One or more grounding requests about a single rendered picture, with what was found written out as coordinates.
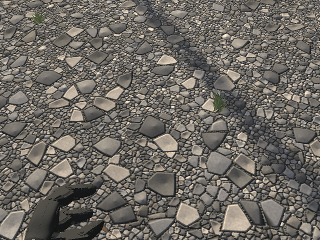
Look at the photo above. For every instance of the robot left hand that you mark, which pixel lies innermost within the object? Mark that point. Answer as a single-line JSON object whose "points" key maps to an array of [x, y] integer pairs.
{"points": [[48, 222]]}

